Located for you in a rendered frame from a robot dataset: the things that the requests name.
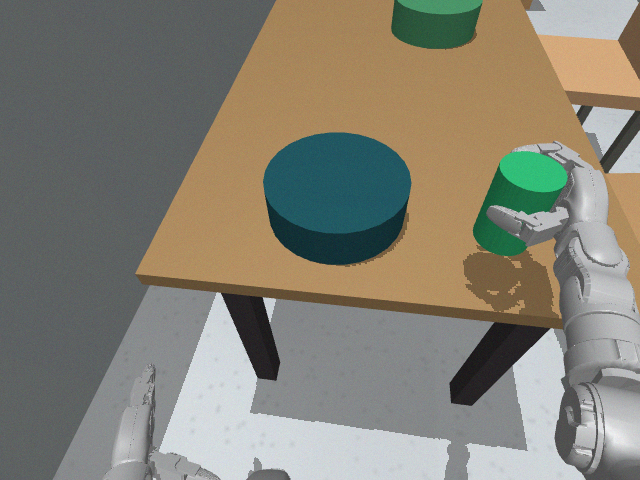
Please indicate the table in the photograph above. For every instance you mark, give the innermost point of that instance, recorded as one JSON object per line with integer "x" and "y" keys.
{"x": 321, "y": 66}

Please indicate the left robot hand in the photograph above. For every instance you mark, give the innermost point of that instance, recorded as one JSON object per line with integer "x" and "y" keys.
{"x": 134, "y": 437}

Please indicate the chair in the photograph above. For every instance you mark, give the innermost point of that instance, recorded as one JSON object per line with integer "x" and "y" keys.
{"x": 601, "y": 73}
{"x": 626, "y": 187}

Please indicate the left robot arm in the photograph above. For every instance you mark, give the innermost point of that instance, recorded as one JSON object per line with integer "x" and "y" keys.
{"x": 129, "y": 471}

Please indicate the right robot hand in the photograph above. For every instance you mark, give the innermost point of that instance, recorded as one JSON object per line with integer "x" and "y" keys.
{"x": 583, "y": 198}

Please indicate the right robot arm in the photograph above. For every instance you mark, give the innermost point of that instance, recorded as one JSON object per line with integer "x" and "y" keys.
{"x": 598, "y": 430}

